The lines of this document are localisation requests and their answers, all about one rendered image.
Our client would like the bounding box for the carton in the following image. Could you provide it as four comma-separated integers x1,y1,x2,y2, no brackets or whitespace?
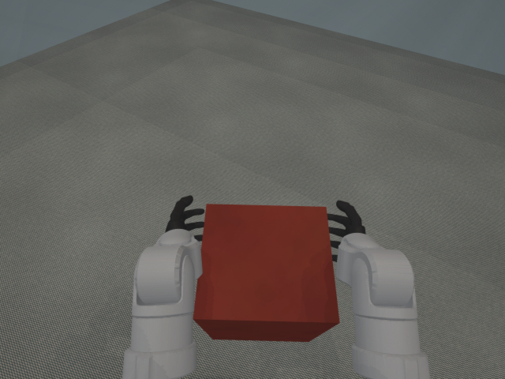
193,204,340,342

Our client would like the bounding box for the left robot forearm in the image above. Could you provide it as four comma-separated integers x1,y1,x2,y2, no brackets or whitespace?
122,229,203,379

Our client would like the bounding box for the robot right hand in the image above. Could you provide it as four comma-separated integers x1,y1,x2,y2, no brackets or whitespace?
327,201,365,262

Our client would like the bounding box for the robot left hand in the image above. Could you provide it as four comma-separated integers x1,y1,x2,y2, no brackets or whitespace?
165,195,204,241

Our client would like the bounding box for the right robot forearm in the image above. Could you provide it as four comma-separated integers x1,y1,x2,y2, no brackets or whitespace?
336,233,431,379

